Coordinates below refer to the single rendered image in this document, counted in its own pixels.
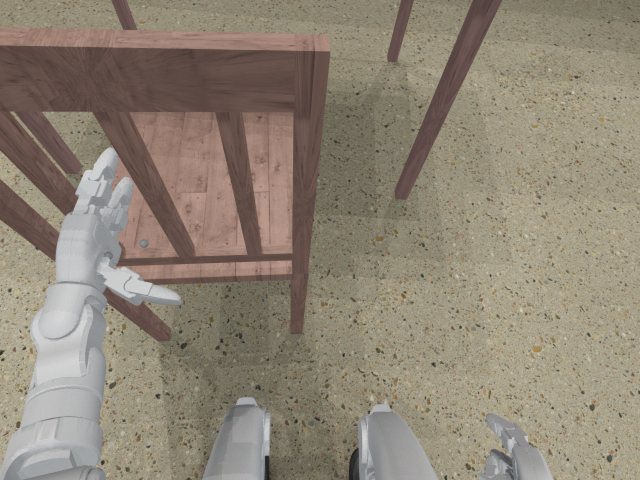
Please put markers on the robot left forearm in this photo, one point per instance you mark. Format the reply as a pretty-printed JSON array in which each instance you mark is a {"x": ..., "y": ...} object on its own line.
[{"x": 60, "y": 424}]

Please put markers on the robot right hand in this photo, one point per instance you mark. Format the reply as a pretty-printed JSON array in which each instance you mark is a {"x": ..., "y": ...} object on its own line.
[{"x": 527, "y": 462}]

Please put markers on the chair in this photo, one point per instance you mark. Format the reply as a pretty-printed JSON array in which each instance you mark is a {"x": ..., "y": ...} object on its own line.
[{"x": 219, "y": 132}]

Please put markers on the robot right shin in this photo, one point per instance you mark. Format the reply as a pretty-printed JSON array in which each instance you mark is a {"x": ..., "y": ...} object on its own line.
[{"x": 368, "y": 473}]

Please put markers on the robot left hand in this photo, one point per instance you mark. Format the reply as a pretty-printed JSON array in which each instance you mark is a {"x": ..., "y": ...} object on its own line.
[{"x": 90, "y": 231}]

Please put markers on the right robot thigh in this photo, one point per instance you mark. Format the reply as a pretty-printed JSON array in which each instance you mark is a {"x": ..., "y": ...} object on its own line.
[{"x": 386, "y": 442}]

